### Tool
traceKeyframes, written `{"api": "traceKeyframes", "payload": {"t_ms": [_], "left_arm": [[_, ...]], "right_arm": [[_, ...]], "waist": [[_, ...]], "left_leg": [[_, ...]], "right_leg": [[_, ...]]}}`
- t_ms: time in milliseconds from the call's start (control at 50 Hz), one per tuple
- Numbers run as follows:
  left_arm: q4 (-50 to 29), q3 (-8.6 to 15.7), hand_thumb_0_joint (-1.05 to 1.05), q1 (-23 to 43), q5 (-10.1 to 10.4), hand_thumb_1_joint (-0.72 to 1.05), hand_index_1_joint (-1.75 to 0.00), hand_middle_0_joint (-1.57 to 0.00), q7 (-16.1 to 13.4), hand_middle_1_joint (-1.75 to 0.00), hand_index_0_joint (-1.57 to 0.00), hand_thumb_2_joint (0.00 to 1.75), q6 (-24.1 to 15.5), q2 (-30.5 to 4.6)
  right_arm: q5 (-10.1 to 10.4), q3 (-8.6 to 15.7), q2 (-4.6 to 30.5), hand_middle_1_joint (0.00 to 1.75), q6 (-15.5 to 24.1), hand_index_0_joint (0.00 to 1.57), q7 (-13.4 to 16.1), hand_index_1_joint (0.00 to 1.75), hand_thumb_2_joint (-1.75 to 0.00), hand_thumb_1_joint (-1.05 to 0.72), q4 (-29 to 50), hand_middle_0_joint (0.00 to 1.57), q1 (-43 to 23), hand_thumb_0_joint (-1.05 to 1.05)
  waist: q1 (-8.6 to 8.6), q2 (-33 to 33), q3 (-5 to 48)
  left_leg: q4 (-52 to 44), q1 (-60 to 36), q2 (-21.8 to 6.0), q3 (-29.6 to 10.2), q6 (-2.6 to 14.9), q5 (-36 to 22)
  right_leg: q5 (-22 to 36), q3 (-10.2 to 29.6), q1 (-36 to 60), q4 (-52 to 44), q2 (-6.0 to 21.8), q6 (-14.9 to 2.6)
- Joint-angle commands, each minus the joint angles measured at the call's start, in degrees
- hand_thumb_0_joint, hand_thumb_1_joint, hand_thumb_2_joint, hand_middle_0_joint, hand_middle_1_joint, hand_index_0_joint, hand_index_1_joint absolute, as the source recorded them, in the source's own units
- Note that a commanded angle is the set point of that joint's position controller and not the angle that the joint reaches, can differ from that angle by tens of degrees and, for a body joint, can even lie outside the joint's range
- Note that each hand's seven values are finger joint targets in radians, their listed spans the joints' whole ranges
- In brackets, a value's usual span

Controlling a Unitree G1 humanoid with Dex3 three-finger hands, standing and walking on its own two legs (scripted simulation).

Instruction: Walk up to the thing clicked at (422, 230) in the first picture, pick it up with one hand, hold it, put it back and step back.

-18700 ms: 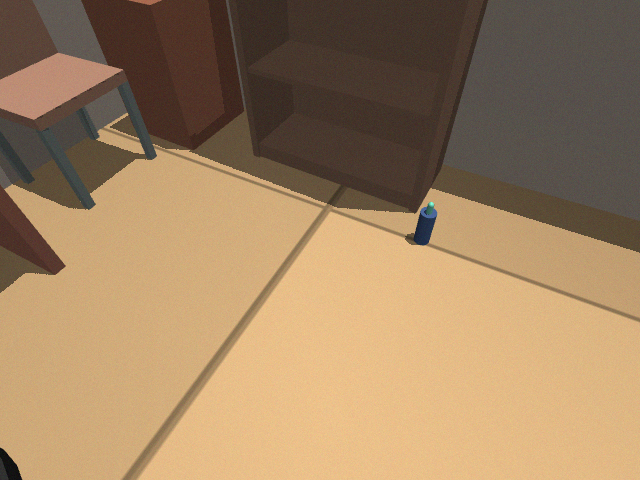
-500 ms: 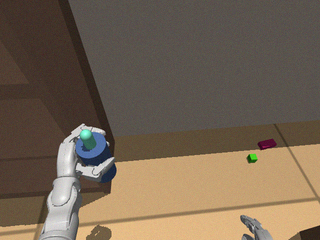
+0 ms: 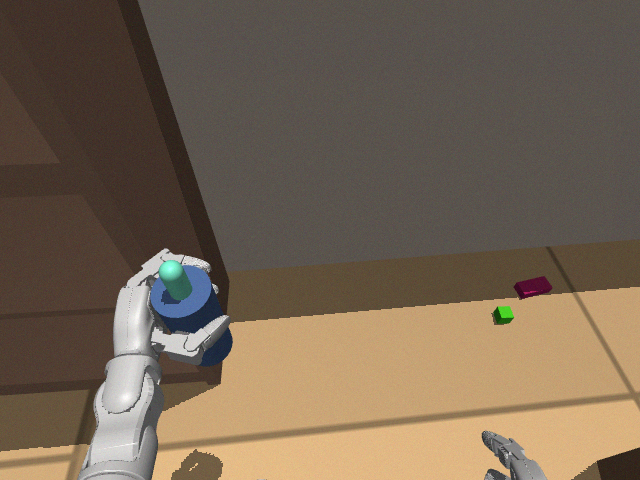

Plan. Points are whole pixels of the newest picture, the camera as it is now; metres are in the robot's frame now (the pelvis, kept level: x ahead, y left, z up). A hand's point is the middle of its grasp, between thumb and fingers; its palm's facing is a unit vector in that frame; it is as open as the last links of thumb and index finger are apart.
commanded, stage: hold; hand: left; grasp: from the side
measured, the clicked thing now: (192, 311) +0.32 +0.16 +0.04
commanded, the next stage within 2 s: crouch in 0.82 s
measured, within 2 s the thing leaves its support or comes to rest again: neither
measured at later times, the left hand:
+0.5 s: hand (191, 307) +0.32 +0.16 +0.05, palm faces +0.09 -1.00 -0.01, open 9.2 cm
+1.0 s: hand (189, 306) +0.33 +0.17 +0.04, palm faces +0.09 -1.00 -0.01, open 9.2 cm
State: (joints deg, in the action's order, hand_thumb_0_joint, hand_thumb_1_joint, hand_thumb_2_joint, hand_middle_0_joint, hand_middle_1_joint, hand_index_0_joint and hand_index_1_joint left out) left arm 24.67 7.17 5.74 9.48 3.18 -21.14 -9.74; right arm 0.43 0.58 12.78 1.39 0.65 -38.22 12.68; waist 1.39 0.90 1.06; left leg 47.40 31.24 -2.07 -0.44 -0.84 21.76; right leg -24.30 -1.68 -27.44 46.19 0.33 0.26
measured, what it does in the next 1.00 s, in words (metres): stands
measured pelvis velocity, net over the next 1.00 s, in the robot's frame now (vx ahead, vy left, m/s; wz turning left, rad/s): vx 0.01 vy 0.00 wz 0.00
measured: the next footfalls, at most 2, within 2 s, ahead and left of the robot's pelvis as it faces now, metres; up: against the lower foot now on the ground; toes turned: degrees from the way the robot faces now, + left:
none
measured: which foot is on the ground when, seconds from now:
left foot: down 0.00-1.00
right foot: down 0.00-1.00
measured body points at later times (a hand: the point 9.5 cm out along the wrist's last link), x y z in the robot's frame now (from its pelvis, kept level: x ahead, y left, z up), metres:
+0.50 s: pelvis +0.00 +0.00 +0.00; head +0.04 +0.00 +0.45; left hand +0.31 +0.22 +0.05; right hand +0.14 -0.24 -0.11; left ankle +0.02 +0.13 -0.70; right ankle -0.01 -0.12 -0.70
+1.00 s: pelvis +0.01 +0.00 +0.00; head +0.05 +0.01 +0.45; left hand +0.32 +0.22 +0.05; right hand +0.14 -0.24 -0.11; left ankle +0.02 +0.13 -0.70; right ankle -0.01 -0.12 -0.70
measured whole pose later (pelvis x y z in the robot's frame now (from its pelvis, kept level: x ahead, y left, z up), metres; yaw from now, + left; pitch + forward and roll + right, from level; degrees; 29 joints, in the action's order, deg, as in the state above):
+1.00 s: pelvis +0.01 +0.00 +0.00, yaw +0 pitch +6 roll -1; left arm 23.2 6.9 4.7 9.2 2.5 -20.6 -9.9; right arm 0.5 0.6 12.5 1.6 0.5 -38.2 12.8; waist 1.4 1.0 1.7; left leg 48.0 31.2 -2.1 -0.4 -0.5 22.6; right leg -24.7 -1.6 -27.0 45.9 0.3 0.6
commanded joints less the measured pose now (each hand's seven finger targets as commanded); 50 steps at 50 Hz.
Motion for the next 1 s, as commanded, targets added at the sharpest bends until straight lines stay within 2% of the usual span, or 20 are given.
{"api": "traceKeyframes", "payload": {"t_ms": [0,80,160,180,240,300,320,380,400,460,520,560,600,620,680,720,760,780,900,980], "left_arm": [[-15.9,3.2,0.00,17.8,1.3,0.21,-1.38,-1.26,-0.1,-1.38,-1.27,1.23,-6.0,-7.4],[-15.5,4.4,0.00,17.2,1.7,0.21,-1.39,-1.26,-0.6,-1.39,-1.27,1.23,-5.9,-8.2],[-15.7,2.1,0.00,17.8,1.4,0.20,-1.40,-1.27,-0.1,-1.39,-1.28,1.25,-5.6,-6.5],[-16.1,3.5,0.00,19.1,1.5,0.20,-1.39,-1.27,-0.3,-1.39,-1.27,1.24,-5.6,-8.0],[-14.6,2.4,0.00,18.5,1.5,0.21,-1.39,-1.26,0.0,-1.38,-1.27,1.24,-5.5,-6.8],[-16.7,4.7,0.00,18.7,1.4,0.23,-1.39,-1.27,-0.1,-1.39,-1.28,1.25,-6.0,-9.2],[-17.8,2.3,0.00,17.9,1.5,0.22,-1.38,-1.26,0.2,-1.38,-1.27,1.23,-5.8,-7.2],[-16.3,2.4,0.00,17.4,1.6,0.22,-1.38,-1.25,-0.1,-1.37,-1.26,1.24,-5.7,-6.7],[-16.7,4.6,0.00,16.6,1.8,0.21,-1.38,-1.25,-0.5,-1.37,-1.25,1.24,-5.7,-8.2],[-15.7,2.4,0.00,15.8,1.6,0.20,-1.40,-1.26,-0.4,-1.39,-1.27,1.25,-5.3,-6.3],[-18.4,4.2,0.00,17.2,1.5,0.21,-1.39,-1.25,-0.5,-1.38,-1.26,1.24,-5.7,-8.5],[-17.3,0.7,0.00,16.5,1.1,0.20,-1.39,-1.25,-0.1,-1.38,-1.26,1.24,-5.2,-5.7],[-15.7,3.4,0.00,16.0,1.5,0.21,-1.39,-1.25,-0.8,-1.38,-1.26,1.24,-5.1,-7.0],[-17.8,3.9,0.00,16.7,1.4,0.19,-1.38,-1.24,-0.8,-1.37,-1.25,1.23,-5.4,-8.1],[-17.0,1.9,0.00,16.2,1.4,0.18,-1.39,-1.25,-0.6,-1.38,-1.26,1.23,-5.1,-5.8],[-16.7,3.8,0.00,15.9,1.1,0.19,-1.39,-1.25,-0.9,-1.38,-1.26,1.23,-5.2,-8.1],[-19.0,3.6,0.00,17.0,0.8,0.19,-1.37,-1.24,-0.8,-1.37,-1.25,1.22,-5.5,-8.5],[-18.1,2.0,0.00,15.5,1.0,0.17,-1.38,-1.25,-0.5,-1.38,-1.26,1.22,-5.3,-6.7],[-18.4,3.2,0.00,16.3,1.2,0.23,-1.42,-1.28,-0.8,-1.40,-1.28,1.26,-5.5,-7.8],[-14.8,1.6,0.00,15.6,0.9,0.26,-1.36,-1.29,-0.6,-1.36,-1.30,1.20,-5.1,-5.7]], "right_arm": [[0.1,2.3,7.4,0.30,2.9,0.20,0.8,0.30,-0.91,-0.91,7.5,0.20,-2.8,0.00],[0.1,2.3,7.4,0.30,2.9,0.20,0.9,0.30,-0.91,-0.91,7.0,0.20,-2.5,0.00],[0.2,2.3,7.3,0.30,3.0,0.20,0.8,0.30,-0.91,-0.91,7.2,0.20,-2.3,0.00],[0.2,2.4,7.5,0.30,2.9,0.20,0.8,0.30,-0.91,-0.91,7.2,0.20,-2.6,0.00],[0.2,2.4,7.4,0.30,2.9,0.20,0.8,0.30,-0.91,-0.91,7.3,0.20,-2.6,0.00],[0.1,2.4,7.4,0.30,3.0,0.20,0.9,0.30,-0.91,-0.91,7.6,0.20,-2.7,0.00],[0.1,2.0,6.9,0.30,3.1,0.20,0.8,0.30,-0.91,-0.91,8.1,0.20,-3.1,0.00],[0.1,2.2,7.0,0.30,3.3,0.20,0.9,0.30,-0.91,-0.91,7.6,0.20,-3.0,0.00],[0.1,2.5,7.6,0.30,3.3,0.20,0.9,0.30,-0.91,-0.91,7.3,0.20,-2.4,0.00],[0.3,2.1,7.1,0.30,3.1,0.20,1.1,0.30,-0.91,-0.91,7.6,0.20,-2.9,0.00],[0.2,2.2,7.1,0.30,3.2,0.20,1.1,0.30,-0.91,-0.91,7.3,0.20,-2.6,0.00],[0.0,2.5,7.5,0.30,3.2,0.20,0.9,0.30,-0.91,-0.91,7.1,0.20,-1.8,0.00],[0.3,2.4,7.3,0.30,3.2,0.20,0.7,0.30,-0.91,-0.91,7.1,0.20,-2.2,0.00],[0.2,2.5,7.2,0.30,3.2,0.20,0.7,0.30,-0.91,-0.91,7.1,0.20,-2.0,0.00],[0.0,2.3,7.0,0.30,3.1,0.20,0.8,0.30,-0.91,-0.91,7.2,0.20,-2.2,0.00],[0.2,2.4,7.3,0.30,3.0,0.20,0.8,0.30,-0.91,-0.91,7.2,0.20,-2.7,0.00],[0.1,2.5,7.2,0.30,2.9,0.20,0.7,0.30,-0.91,-0.91,7.5,0.20,-2.3,0.00],[0.1,2.4,7.1,0.30,3.0,0.20,0.5,0.30,-0.91,-0.91,7.4,0.20,-2.2,0.00],[0.1,2.6,7.3,0.30,2.9,0.20,0.4,0.30,-0.91,-0.91,7.2,0.20,-1.6,0.00],[0.1,2.5,7.1,0.30,2.9,0.20,0.3,0.30,-0.90,-0.88,6.7,0.20,-1.4,0.00]], "waist": [[0.04,0.2,15.8],[-0.52,0.1,17.0],[-0.07,0.4,16.3],[-0.30,0.8,16.5],[0.27,0.6,15.1],[-0.62,0.6,17.8],[-0.48,1.2,17.8],[-0.03,0.7,16.0],[-0.54,-0.7,18.0],[0.04,-1.2,15.4],[-0.61,1.1,17.9],[0.63,1.1,17.9],[-0.33,0.1,15.4],[-0.52,0.4,17.8],[0.48,-0.4,16.4],[-0.51,-0.4,15.8],[-0.40,1.3,18.5],[-0.09,1.7,18.1],[-0.30,1.6,19.2],[0.50,-0.1,15.7]], "left_leg": [[-6.4,-10.3,1.2,0.4,1.15,-10.9],[-6.1,-10.5,1.1,0.3,1.16,-12.2],[-6.3,-10.9,1.0,0.2,1.08,-13.6],[-6.3,-10.8,1.0,0.2,1.05,-13.1],[-6.4,-9.8,1.1,0.3,1.08,-10.7],[-5.9,-10.4,1.4,0.6,1.21,-11.6],[-5.9,-10.7,1.5,0.8,1.09,-11.8],[-5.9,-10.0,1.3,0.5,1.08,-12.0],[-5.8,-10.8,1.0,0.1,1.22,-13.2],[-5.8,-9.8,1.3,0.6,1.29,-12.5],[-5.5,-11.2,1.3,0.7,1.30,-14.2],[-5.5,-12.6,0.9,0.1,1.23,-16.0],[-5.5,-10.2,1.0,0.2,1.20,-14.8],[-5.4,-11.2,1.0,0.1,1.31,-15.5],[-5.2,-10.7,1.1,0.3,1.52,-14.9],[-5.3,-10.0,1.3,0.6,1.49,-14.3],[-5.3,-11.7,1.2,0.4,1.38,-15.2],[-5.4,-12.5,1.0,0.2,1.23,-16.3],[-4.7,-12.2,0.9,0.1,1.34,-17.7],[-4.7,-10.2,0.9,0.2,1.50,-16.2]], "right_leg": [[15.1,-0.1,3.2,-7.2,-0.8,-0.38],[16.2,-0.2,4.1,-6.9,-0.8,-0.38],[17.1,-0.4,3.8,-6.7,-1.0,-0.51],[16.5,-0.3,3.6,-6.9,-1.0,-0.55],[14.8,-0.1,2.5,-7.1,-0.9,-0.50],[15.9,0.2,4.2,-7.3,-0.7,-0.35],[16.1,0.2,4.5,-7.4,-0.7,-0.39],[16.2,-0.1,3.3,-7.0,-0.8,-0.38],[16.9,-0.4,4.4,-6.7,-1.0,-0.39],[16.9,0.0,4.0,-7.4,-0.7,-0.18],[18.3,0.2,4.4,-7.0,-0.6,-0.28],[19.0,-0.3,3.3,-6.3,-1.1,-0.41],[18.2,-0.4,3.4,-6.6,-0.9,-0.42],[18.8,-0.3,4.2,-6.5,-0.9,-0.33],[18.9,-0.1,3.7,-7.0,-0.7,-0.07],[18.5,0.0,4.1,-7.1,-0.6,-0.15],[18.6,0.0,4.3,-6.7,-0.7,-0.31],[19.2,-0.3,4.4,-6.5,-0.9,-0.35],[20.5,-0.3,4.2,-6.0,-0.9,-0.33],[19.8,-0.3,2.6,-6.2,-0.8,-0.23]]}}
